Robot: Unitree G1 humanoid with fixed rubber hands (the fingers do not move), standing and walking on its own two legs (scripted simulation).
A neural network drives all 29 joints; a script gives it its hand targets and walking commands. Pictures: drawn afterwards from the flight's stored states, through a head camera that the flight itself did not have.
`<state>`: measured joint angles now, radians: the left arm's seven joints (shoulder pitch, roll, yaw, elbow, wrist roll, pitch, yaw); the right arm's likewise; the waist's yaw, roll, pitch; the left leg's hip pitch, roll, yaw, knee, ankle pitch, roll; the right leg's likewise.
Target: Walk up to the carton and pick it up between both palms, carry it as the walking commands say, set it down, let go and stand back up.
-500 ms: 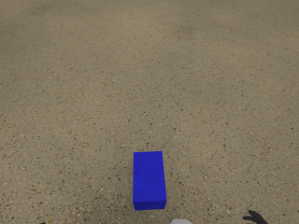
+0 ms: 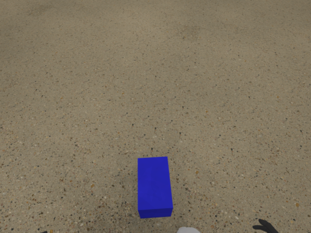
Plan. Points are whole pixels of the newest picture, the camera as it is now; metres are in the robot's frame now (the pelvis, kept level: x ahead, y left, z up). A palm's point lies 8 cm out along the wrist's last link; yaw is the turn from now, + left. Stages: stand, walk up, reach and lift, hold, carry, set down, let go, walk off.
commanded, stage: walk up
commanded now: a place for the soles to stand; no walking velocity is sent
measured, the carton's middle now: (154, 187) +0.44 +0.00 -0.65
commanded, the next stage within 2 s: none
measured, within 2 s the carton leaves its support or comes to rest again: neither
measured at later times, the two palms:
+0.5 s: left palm out of the picture +0.09 +0.31 -0.09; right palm out of the picture +0.08 -0.31 -0.11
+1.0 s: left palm out of the picture +0.09 +0.31 -0.09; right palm out of the picture +0.08 -0.31 -0.11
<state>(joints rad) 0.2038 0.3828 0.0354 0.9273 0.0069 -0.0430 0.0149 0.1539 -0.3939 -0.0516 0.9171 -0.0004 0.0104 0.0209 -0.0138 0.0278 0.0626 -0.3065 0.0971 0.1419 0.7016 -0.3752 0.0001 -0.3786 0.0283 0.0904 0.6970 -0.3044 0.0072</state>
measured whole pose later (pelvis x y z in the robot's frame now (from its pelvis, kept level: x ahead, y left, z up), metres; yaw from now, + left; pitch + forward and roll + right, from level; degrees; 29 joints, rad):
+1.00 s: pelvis +0.00 +0.00 +0.00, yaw -2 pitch +0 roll +1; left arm 0.20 0.38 0.04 0.93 0.01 -0.04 0.01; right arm 0.16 -0.39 -0.05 0.92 0.00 0.01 0.02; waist -0.01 0.03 0.06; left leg -0.31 0.10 0.16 0.70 -0.38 0.00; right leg -0.40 0.04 0.12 0.71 -0.30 0.01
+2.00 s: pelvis -0.03 -0.02 +0.00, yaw -4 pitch -2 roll +3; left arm 0.19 0.38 0.04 0.93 0.01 0.00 0.01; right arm 0.19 -0.40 -0.05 0.92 0.00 0.01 0.01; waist -0.02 0.00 0.05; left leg -0.30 0.08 0.13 0.70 -0.38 0.00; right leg -0.42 0.06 0.12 0.73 -0.26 -0.03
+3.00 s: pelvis -0.02 -0.01 +0.00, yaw -5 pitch -1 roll +2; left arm 0.19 0.37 0.04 0.94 0.01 0.02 -0.02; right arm 0.19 -0.39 -0.05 0.94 0.00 0.00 0.01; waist -0.02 -0.01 0.05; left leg -0.30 0.08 0.13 0.66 -0.34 0.00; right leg -0.41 0.06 0.13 0.69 -0.26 -0.01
